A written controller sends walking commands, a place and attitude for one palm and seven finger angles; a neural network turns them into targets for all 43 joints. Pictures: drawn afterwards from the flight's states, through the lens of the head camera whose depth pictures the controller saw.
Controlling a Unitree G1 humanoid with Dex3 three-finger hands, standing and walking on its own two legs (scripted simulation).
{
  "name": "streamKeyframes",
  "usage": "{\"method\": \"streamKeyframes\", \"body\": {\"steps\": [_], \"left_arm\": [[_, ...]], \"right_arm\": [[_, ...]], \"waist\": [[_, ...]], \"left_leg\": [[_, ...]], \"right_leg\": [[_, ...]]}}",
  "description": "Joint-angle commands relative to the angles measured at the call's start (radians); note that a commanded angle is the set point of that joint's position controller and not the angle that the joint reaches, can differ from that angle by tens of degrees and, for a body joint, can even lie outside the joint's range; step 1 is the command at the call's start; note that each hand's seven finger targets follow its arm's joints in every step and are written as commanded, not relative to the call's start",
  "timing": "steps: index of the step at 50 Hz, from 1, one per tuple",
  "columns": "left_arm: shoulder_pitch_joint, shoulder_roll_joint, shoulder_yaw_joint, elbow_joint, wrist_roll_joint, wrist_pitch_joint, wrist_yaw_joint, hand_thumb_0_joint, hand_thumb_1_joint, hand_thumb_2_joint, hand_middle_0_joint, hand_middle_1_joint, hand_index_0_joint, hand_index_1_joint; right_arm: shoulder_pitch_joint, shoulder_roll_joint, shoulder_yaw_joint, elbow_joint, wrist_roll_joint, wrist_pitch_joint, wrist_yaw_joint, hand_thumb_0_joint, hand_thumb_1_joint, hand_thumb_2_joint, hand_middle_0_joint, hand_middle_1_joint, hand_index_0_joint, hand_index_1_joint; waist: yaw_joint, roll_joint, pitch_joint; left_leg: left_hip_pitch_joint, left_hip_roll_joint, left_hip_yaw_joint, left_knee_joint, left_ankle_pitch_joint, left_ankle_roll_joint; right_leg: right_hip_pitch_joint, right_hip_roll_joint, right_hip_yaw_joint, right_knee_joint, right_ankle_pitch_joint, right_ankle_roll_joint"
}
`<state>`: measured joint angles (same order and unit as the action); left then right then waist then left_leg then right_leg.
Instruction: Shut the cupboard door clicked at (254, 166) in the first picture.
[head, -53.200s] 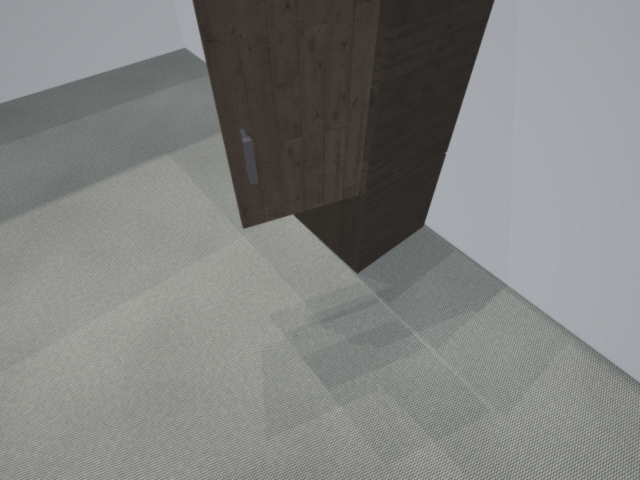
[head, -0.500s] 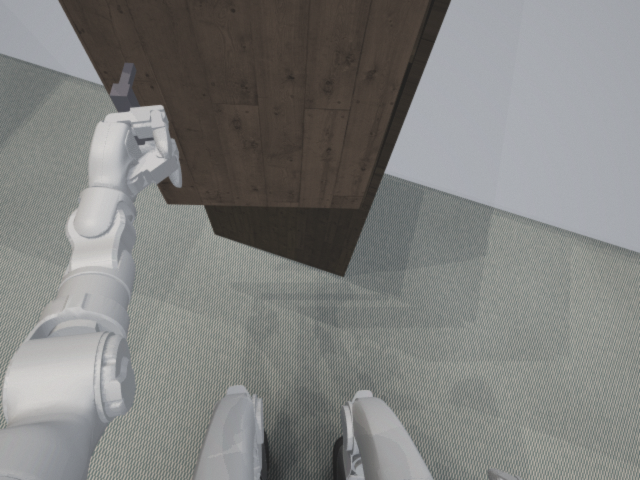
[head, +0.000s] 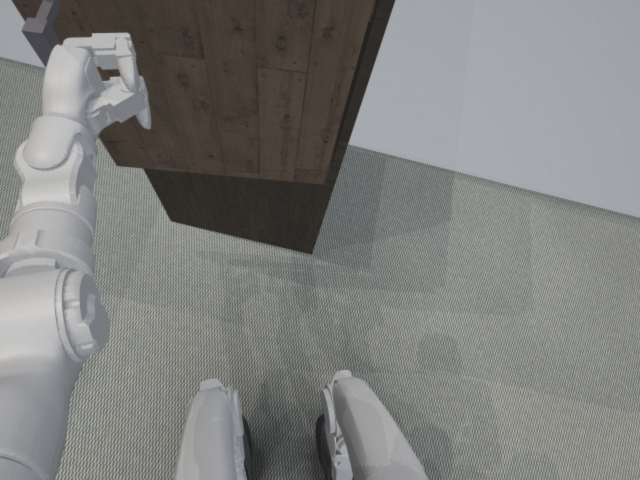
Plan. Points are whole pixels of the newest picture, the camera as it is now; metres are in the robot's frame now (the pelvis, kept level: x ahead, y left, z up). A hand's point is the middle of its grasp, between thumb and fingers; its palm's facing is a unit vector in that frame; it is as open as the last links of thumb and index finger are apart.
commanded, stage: push the door shut along its arc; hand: left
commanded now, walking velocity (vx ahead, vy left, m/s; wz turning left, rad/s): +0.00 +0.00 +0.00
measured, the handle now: (69, 61) +0.61 +0.22 +0.06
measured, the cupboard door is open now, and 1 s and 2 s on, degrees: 10 1 1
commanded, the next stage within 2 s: pull the fist back off the door in 0.44 s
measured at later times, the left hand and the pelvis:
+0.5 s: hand (152, 61) +0.60 +0.13 +0.07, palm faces -0.27 -0.96 -0.04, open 3.0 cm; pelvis +0.00 +0.00 -0.02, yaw -2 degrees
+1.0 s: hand (169, 57) +0.60 +0.11 +0.08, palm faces +0.14 -0.99 -0.01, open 3.1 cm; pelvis +0.01 -0.01 +0.01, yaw -1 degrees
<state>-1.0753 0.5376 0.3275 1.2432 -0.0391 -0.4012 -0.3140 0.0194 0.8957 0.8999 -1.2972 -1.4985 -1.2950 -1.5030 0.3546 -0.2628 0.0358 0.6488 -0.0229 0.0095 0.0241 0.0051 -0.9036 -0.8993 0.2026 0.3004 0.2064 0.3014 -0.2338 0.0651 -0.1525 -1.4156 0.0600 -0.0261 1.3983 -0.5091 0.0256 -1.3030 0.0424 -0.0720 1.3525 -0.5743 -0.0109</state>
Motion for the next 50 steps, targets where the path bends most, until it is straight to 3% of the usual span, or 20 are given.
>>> {"method": "streamKeyframes", "body": {"steps": [1,6,8,11,16,19,21,23,27,28,30,32,34,36,37,41,44,45,47,50], "left_arm": [[-0.534,0.236,0.036,-0.217,-0.014,-0.065,-0.017,0.0,0.9,0.9,-1.3,-1.5,-1.3,-1.5],[-0.575,0.263,0.033,-0.178,-0.004,-0.018,-0.045,0.0,0.9,0.9,-1.3,-1.5,-1.3,-1.5],[-0.581,0.319,0.063,-0.165,0.007,-0.002,-0.05,0.0,0.9,0.9,-1.3,-1.5,-1.3,-1.5],[-0.634,0.288,0.023,-0.172,0.012,0.009,-0.061,0.0,0.9,0.9,-1.3,-1.5,-1.3,-1.5],[-0.704,0.271,-0.006,-0.18,0.012,0.033,-0.086,0.0,0.9,0.9,-1.3,-1.5,-1.3,-1.5],[-0.76,0.307,-0.004,-0.136,0.026,0.068,-0.09,0.0,0.9,0.9,-1.3,-1.5,-1.3,-1.5],[-0.81,0.28,-0.026,-0.162,0.028,0.073,-0.093,0.0,0.9,0.9,-1.3,-1.5,-1.3,-1.5],[-0.802,0.293,-0.024,-0.144,0.034,0.085,-0.098,0.0,0.9,0.9,-1.3,-1.5,-1.3,-1.5],[-0.838,0.246,-0.061,-0.189,0.042,0.096,-0.107,0.0,0.9,0.9,-1.3,-1.5,-1.3,-1.5],[-0.806,0.263,0.152,-0.234,-0.05,0.11,0.081,0.0,0.9,0.9,-1.3,-1.5,-1.3,-1.5],[-0.683,0.174,0.108,-0.185,-0.021,0.121,0.22,0.0,0.9,0.9,-1.3,-1.5,-1.3,-1.5],[-0.675,0.093,0.099,-0.223,0.0,0.114,0.352,0.0,0.9,0.9,-1.3,-1.5,-1.3,-1.5],[-0.676,0.089,0.048,-0.291,0.108,0.071,0.46,0.0,0.9,0.9,-1.3,-1.5,-1.3,-1.5],[-0.683,0.1,0.015,-0.325,0.183,0.023,0.486,0.0,0.9,0.9,-1.3,-1.5,-1.3,-1.5],[-0.69,0.105,0.012,-0.32,0.19,0.005,0.485,0.0,0.9,0.9,-1.3,-1.5,-1.3,-1.5],[-0.686,0.115,0.042,-0.251,0.123,-0.029,0.428,0.0,0.9,0.9,-1.3,-1.5,-1.3,-1.5],[-0.587,0.202,0.134,-0.186,0.091,-0.038,0.412,0.0,0.9,0.9,-1.3,-1.5,-1.3,-1.5],[-0.545,0.228,0.165,-0.201,0.09,-0.054,0.41,0.0,0.9,0.9,-1.3,-1.5,-1.3,-1.5],[-0.433,0.2,0.152,-0.177,0.104,-0.076,0.41,0.0,0.9,0.9,-1.3,-1.5,-1.3,-1.5],[-0.266,0.097,0.097,-0.152,0.105,-0.097,0.39,0.0,0.9,0.9,-1.3,-1.5,-1.3,-1.5]], "right_arm": [[0.19,-0.207,-0.068,-0.03,-0.003,-0.012,-0.016,0.0,-0.9,-0.9,0.2,0.3,0.2,0.3],[0.202,-0.204,-0.059,-0.034,0.002,-0.015,-0.019,0.0,-0.9,-0.9,0.2,0.3,0.2,0.3],[0.207,-0.207,-0.055,-0.036,0.002,-0.015,-0.024,0.0,-0.9,-0.9,0.2,0.3,0.2,0.3],[0.213,-0.205,-0.053,-0.031,0.0,-0.022,-0.024,0.0,-0.9,-0.9,0.2,0.3,0.2,0.3],[0.229,-0.209,-0.055,-0.017,-0.002,-0.032,-0.028,0.0,-0.9,-0.9,0.2,0.3,0.2,0.3],[0.239,-0.21,-0.046,-0.006,-0.003,-0.036,-0.035,0.0,-0.9,-0.9,0.2,0.3,0.2,0.3],[0.243,-0.21,-0.049,0.001,-0.006,-0.046,-0.037,0.0,-0.9,-0.9,0.2,0.3,0.2,0.3],[0.249,-0.211,-0.045,0.003,-0.007,-0.048,-0.039,0.0,-0.9,-0.9,0.2,0.3,0.2,0.3],[0.256,-0.212,-0.051,0.013,-0.017,-0.057,-0.037,0.0,-0.9,-0.9,0.2,0.3,0.2,0.3],[0.307,-0.195,-0.038,-0.027,-0.043,-0.061,-0.027,0.0,-0.9,-0.9,0.2,0.3,0.2,0.3],[0.289,-0.184,-0.047,-0.027,-0.049,-0.058,0.005,0.0,-0.9,-0.9,0.2,0.3,0.2,0.3],[0.305,-0.177,-0.054,-0.031,-0.072,-0.049,0.028,0.0,-0.9,-0.9,0.2,0.3,0.2,0.3],[0.308,-0.169,-0.061,-0.027,-0.086,-0.044,0.057,0.0,-0.9,-0.9,0.2,0.3,0.2,0.3],[0.314,-0.175,-0.074,-0.018,-0.091,-0.031,0.074,0.0,-0.9,-0.9,0.2,0.3,0.2,0.3],[0.314,-0.176,-0.077,-0.013,-0.088,-0.025,0.077,0.0,-0.9,-0.9,0.2,0.3,0.2,0.3],[0.294,-0.179,-0.075,-0.009,-0.071,-0.02,0.066,0.0,-0.9,-0.9,0.2,0.3,0.2,0.3],[0.283,-0.168,-0.064,-0.018,-0.064,-0.02,0.055,0.0,-0.9,-0.9,0.2,0.3,0.2,0.3],[0.279,-0.166,-0.061,-0.028,-0.067,-0.02,0.054,0.0,-0.9,-0.9,0.2,0.3,0.2,0.3],[0.268,-0.152,-0.059,-0.042,-0.068,-0.013,0.057,0.0,-0.9,-0.9,0.2,0.3,0.2,0.3],[0.262,-0.146,-0.071,-0.055,-0.064,-0.003,0.071,0.0,-0.9,-0.9,0.2,0.3,0.2,0.3]], "waist": [[-0.041,0.16,-0.576],[-0.059,0.147,-0.572],[-0.057,0.146,-0.568],[-0.074,0.195,-0.58],[-0.096,0.215,-0.61],[-0.117,0.2,-0.574],[-0.129,0.253,-0.606],[-0.124,0.252,-0.609],[-0.124,0.338,-0.658],[-0.052,0.322,-0.689],[-0.046,0.288,-0.683],[-0.055,0.246,-0.648],[-0.053,0.292,-0.673],[-0.063,0.3,-0.707],[-0.074,0.273,-0.694],[-0.082,0.188,-0.638],[-0.046,0.119,-0.594],[-0.019,0.127,-0.62],[0.001,0.111,-0.592],[0.02,0.08,-0.544]], "left_leg": [[0.591,-0.009,-0.094,-0.108,0.309,0.015],[0.522,-0.011,-0.079,-0.082,0.305,0.026],[0.489,-0.009,-0.073,-0.069,0.302,0.028],[0.515,-0.008,-0.077,-0.056,0.326,0.027],[0.548,-0.006,-0.087,-0.034,0.349,0.027],[0.491,-0.006,-0.086,-0.022,0.313,0.032],[0.536,-0.004,-0.091,-0.009,0.339,0.031],[0.536,-0.004,-0.095,-0.006,0.35,0.029],[0.647,0.0,-0.12,-0.007,0.415,0.018],[0.62,0.016,-0.135,-0.032,0.418,0.011],[0.631,0.023,-0.15,-0.064,0.413,-0.005],[0.616,0.021,-0.138,-0.083,0.382,-0.005],[0.629,0.015,-0.118,-0.083,0.387,-0.007],[0.67,0.016,-0.123,-0.085,0.41,-0.013],[0.666,0.013,-0.121,-0.094,0.393,-0.01],[0.573,-0.009,-0.092,-0.129,0.297,0.001],[0.441,-0.019,-0.05,-0.133,0.262,0.014],[0.436,-0.021,-0.041,-0.131,0.281,0.015],[0.423,-0.021,-0.026,-0.138,0.317,0.014],[0.44,-0.025,-0.01,-0.151,0.359,0.01]], "right_leg": [[0.076,0.018,0.034,-0.174,0.237,-0.029],[0.095,0.023,0.042,-0.169,0.254,-0.024],[0.105,0.024,0.045,-0.163,0.257,-0.024],[0.063,0.025,0.041,-0.154,0.268,-0.026],[0.021,0.031,0.032,-0.143,0.275,-0.028],[0.016,0.034,0.029,-0.141,0.256,-0.026],[-0.029,0.034,0.025,-0.131,0.264,-0.028],[-0.031,0.037,0.019,-0.125,0.265,-0.032],[-0.098,0.039,0.001,-0.108,0.278,-0.041],[-0.051,0.03,-0.003,-0.109,0.283,-0.031],[-0.047,0.03,-0.014,-0.102,0.271,-0.024],[-0.031,0.029,-0.019,-0.124,0.256,-0.011],[-0.01,0.026,-0.013,-0.129,0.259,-0.013],[-0.007,0.024,-0.006,-0.132,0.274,-0.019],[0.015,0.026,-0.002,-0.148,0.275,-0.019],[0.133,0.03,0.018,-0.201,0.262,-0.013],[0.261,0.028,0.048,-0.22,0.286,-0.006],[0.292,0.027,0.057,-0.213,0.314,-0.007],[0.32,0.023,0.055,-0.207,0.369,-0.006],[0.338,0.023,0.056,-0.213,0.434,-0.009]]}}
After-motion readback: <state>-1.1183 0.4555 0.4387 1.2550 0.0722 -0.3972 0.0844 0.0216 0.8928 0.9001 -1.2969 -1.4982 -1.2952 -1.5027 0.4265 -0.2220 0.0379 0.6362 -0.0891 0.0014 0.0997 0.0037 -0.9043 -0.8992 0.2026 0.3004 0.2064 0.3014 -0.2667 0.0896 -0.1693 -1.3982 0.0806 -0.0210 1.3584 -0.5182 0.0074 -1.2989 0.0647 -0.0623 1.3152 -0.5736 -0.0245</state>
